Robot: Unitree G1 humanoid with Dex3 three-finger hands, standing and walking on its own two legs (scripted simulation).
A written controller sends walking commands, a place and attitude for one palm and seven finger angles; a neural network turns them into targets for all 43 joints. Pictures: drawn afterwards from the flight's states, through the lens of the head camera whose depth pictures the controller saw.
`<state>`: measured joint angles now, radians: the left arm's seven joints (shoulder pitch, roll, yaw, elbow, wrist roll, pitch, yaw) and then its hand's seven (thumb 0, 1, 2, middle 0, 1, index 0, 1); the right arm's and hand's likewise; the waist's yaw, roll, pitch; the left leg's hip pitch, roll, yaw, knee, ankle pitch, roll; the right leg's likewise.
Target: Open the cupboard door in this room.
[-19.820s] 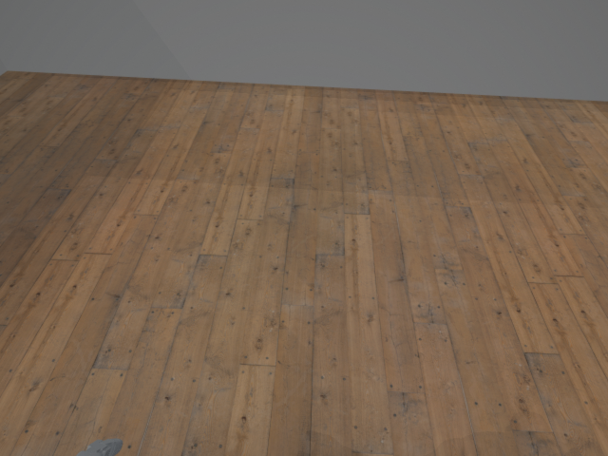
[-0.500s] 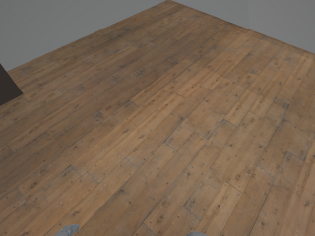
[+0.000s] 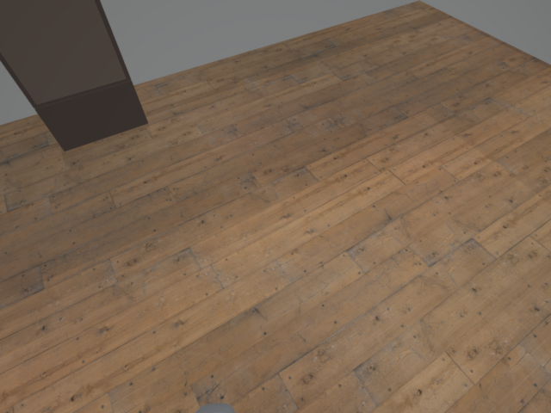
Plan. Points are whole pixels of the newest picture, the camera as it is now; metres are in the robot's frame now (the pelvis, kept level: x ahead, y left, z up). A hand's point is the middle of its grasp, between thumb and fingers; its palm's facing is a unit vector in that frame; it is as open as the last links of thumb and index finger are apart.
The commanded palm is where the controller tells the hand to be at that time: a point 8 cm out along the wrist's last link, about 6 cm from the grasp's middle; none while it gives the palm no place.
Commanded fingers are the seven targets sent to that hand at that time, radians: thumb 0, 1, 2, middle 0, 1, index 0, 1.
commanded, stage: turn or walk to find it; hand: left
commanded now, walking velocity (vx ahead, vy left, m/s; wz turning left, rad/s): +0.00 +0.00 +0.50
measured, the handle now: out of the picture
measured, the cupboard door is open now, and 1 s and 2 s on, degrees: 0 0 0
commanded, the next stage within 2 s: stand and wait in 1.88 s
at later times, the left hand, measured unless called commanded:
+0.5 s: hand out of the picture +0.05 +0.22 -0.15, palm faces +0.23 -0.93 -0.28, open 7.4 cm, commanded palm none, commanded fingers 0.00 0.90 0.90 -0.20 -0.30 -0.20 -0.30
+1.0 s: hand out of the picture -0.14 +0.22 -0.18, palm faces +0.54 -0.81 -0.24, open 7.4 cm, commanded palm none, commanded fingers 0.00 0.90 0.90 -0.20 -0.30 -0.20 -0.30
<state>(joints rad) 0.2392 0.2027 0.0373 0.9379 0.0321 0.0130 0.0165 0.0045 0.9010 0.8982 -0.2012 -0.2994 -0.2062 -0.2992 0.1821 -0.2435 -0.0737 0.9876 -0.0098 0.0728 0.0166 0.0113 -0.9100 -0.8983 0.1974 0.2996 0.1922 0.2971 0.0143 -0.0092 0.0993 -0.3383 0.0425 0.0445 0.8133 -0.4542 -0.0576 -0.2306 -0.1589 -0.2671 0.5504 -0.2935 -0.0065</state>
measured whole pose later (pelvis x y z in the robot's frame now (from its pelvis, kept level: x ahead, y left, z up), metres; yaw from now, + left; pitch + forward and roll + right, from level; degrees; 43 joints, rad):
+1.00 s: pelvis +0.00 +0.05 -0.01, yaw +30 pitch +0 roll +0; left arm 0.37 0.27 0.07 1.06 0.03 0.01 -0.01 0.01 0.90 0.90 -0.20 -0.30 -0.20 -0.30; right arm 0.17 -0.22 -0.07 0.96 -0.03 -0.01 0.03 0.01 -0.91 -0.90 0.20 0.30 0.19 0.30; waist 0.04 -0.05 0.04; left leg -0.27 0.05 0.13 0.59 -0.32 0.01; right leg -0.26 -0.21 -0.21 0.78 -0.47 0.07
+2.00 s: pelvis +0.32 +0.32 +0.00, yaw +41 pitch -1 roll -1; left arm 0.32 0.17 0.04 1.14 0.02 -0.02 -0.01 0.01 0.91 0.90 -0.20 -0.30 -0.20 -0.30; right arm 0.16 -0.15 -0.06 1.01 -0.01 -0.09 -0.02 -0.01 -0.94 -0.90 0.20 0.30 0.20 0.30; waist 0.03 -0.02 0.07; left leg -0.25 0.06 0.20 0.51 -0.24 0.05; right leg -0.41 -0.12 -0.10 1.13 -0.40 0.02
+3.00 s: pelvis +0.44 +0.40 +0.01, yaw +42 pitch -1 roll +0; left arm 0.33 0.11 -0.01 1.18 0.01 -0.01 0.03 0.00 0.91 0.90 -0.20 -0.30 -0.20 -0.30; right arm 0.29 -0.12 -0.01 1.16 -0.01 -0.02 -0.04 0.01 -0.92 -0.90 0.20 0.30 0.19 0.30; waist 0.02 0.00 0.03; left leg -0.07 0.05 0.10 0.37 -0.28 -0.01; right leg -0.19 -0.06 -0.15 0.40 -0.19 0.00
